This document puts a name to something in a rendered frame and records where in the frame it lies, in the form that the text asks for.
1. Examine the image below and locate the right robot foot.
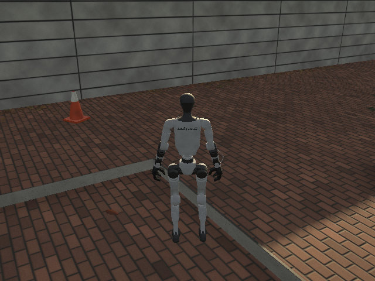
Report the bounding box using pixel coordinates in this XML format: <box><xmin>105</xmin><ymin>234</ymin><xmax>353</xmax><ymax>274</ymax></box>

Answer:
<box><xmin>199</xmin><ymin>227</ymin><xmax>207</xmax><ymax>242</ymax></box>

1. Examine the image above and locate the robot left hand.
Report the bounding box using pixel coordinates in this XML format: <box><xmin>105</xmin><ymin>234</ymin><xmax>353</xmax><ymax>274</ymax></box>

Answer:
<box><xmin>152</xmin><ymin>166</ymin><xmax>165</xmax><ymax>181</ymax></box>

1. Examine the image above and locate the robot left forearm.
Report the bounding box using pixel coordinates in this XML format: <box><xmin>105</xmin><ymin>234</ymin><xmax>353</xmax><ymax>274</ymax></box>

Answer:
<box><xmin>154</xmin><ymin>141</ymin><xmax>166</xmax><ymax>168</ymax></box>

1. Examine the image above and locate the robot right hand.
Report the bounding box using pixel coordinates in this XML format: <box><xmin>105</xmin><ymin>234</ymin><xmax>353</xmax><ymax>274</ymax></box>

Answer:
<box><xmin>209</xmin><ymin>166</ymin><xmax>223</xmax><ymax>181</ymax></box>

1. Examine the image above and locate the robot left upper arm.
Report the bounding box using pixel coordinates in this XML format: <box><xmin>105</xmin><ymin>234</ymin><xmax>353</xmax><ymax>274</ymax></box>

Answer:
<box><xmin>160</xmin><ymin>118</ymin><xmax>175</xmax><ymax>150</ymax></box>

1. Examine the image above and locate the robot foot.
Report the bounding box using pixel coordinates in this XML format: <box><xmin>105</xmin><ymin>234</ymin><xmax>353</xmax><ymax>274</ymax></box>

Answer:
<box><xmin>172</xmin><ymin>228</ymin><xmax>180</xmax><ymax>243</ymax></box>
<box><xmin>199</xmin><ymin>227</ymin><xmax>207</xmax><ymax>242</ymax></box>

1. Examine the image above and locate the left robot foot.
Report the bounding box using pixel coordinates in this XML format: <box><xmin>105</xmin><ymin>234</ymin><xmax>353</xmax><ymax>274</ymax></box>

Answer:
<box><xmin>172</xmin><ymin>228</ymin><xmax>180</xmax><ymax>243</ymax></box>

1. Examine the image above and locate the robot right upper arm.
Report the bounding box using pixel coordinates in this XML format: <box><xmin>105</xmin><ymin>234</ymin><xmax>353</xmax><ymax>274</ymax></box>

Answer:
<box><xmin>200</xmin><ymin>118</ymin><xmax>215</xmax><ymax>150</ymax></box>

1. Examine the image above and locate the robot right forearm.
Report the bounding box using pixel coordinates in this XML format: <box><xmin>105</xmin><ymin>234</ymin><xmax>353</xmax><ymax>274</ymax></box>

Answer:
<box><xmin>209</xmin><ymin>142</ymin><xmax>221</xmax><ymax>168</ymax></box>

